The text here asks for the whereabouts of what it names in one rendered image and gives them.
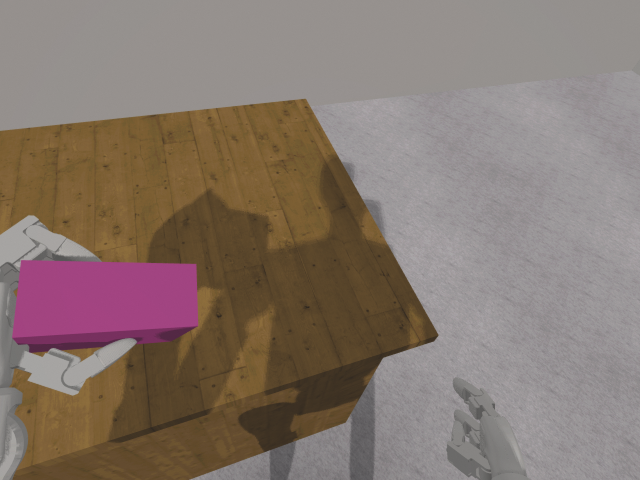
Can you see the sponge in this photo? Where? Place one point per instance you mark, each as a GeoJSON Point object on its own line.
{"type": "Point", "coordinates": [76, 304]}

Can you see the table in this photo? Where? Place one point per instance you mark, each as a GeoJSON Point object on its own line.
{"type": "Point", "coordinates": [299, 295]}

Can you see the robot left forearm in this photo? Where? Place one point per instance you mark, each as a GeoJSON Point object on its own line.
{"type": "Point", "coordinates": [13, 433]}

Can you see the robot right hand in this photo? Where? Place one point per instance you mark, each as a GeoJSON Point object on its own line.
{"type": "Point", "coordinates": [492, 448]}

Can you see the robot left hand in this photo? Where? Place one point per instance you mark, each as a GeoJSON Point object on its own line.
{"type": "Point", "coordinates": [29, 239]}

